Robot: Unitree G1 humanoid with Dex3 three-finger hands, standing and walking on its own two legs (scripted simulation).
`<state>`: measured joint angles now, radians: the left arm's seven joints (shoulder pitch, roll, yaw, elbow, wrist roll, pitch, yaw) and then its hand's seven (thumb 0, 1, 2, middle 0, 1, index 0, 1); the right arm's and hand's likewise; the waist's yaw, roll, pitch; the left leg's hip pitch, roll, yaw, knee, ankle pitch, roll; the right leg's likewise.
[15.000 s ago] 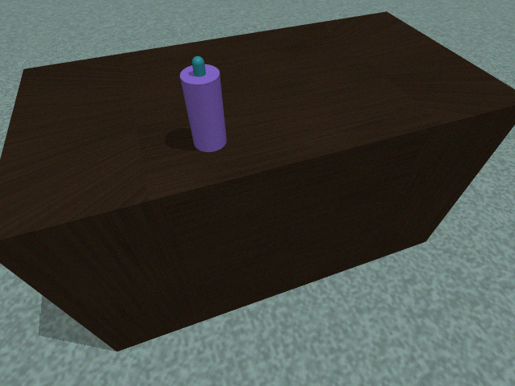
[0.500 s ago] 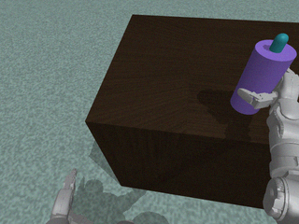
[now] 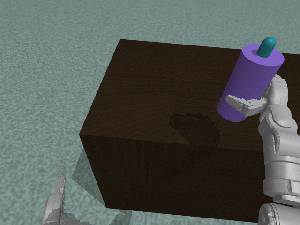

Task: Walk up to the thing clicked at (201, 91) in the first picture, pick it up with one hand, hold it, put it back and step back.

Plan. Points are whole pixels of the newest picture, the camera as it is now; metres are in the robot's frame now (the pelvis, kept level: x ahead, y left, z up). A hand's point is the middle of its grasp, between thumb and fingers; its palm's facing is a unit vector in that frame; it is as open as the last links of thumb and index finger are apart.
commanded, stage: lift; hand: right
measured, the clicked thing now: (248, 81) +0.40 -0.18 +0.23
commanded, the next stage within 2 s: hold in 0.66 s
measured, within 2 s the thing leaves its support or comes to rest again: neither
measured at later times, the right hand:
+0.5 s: hand (254, 93) +0.34 -0.17 +0.24, palm faces +0.19 +0.98 -0.06, open 11.2 cm
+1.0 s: hand (266, 95) +0.32 -0.18 +0.26, palm faces +0.19 +0.98 -0.07, open 11.2 cm
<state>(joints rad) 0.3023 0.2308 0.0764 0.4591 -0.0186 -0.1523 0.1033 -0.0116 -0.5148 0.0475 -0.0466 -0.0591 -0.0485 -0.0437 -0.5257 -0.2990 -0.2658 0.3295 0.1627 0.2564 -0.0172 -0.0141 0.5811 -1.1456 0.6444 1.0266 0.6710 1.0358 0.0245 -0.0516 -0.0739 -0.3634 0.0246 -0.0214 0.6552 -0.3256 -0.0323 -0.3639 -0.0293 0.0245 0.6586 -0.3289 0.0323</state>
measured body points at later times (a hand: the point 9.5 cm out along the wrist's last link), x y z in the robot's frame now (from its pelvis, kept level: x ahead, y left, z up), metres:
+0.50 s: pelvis -0.01 +0.01 +0.00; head -0.05 +0.04 +0.45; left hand +0.16 +0.27 -0.06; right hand +0.33 -0.22 +0.24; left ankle +0.01 +0.14 -0.72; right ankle +0.01 -0.14 -0.72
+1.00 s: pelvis -0.02 +0.00 +0.00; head -0.06 +0.04 +0.45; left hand +0.16 +0.26 -0.06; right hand +0.30 -0.23 +0.26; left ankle +0.01 +0.14 -0.72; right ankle +0.01 -0.14 -0.72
